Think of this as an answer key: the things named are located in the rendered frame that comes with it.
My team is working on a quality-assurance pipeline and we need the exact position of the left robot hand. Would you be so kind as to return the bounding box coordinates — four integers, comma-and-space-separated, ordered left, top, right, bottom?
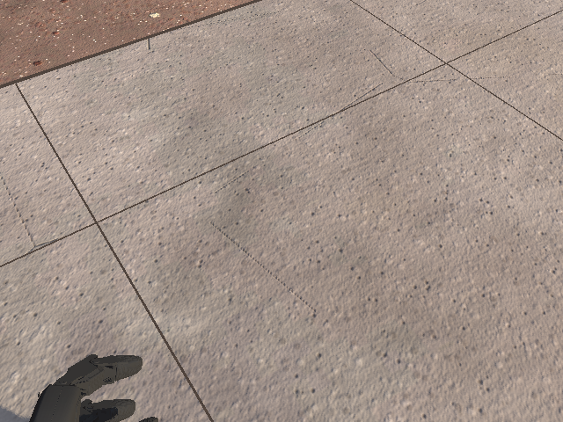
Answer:
29, 354, 158, 422

